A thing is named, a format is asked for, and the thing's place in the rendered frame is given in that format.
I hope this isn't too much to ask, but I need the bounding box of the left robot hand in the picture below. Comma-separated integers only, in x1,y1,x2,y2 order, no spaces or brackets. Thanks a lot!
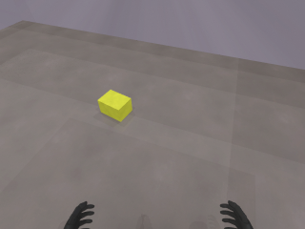
64,201,94,229

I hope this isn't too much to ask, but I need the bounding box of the right robot hand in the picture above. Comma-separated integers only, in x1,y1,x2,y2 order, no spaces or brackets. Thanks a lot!
220,200,254,229

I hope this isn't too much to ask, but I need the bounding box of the carton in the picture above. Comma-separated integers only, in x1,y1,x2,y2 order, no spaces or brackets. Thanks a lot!
97,90,132,122

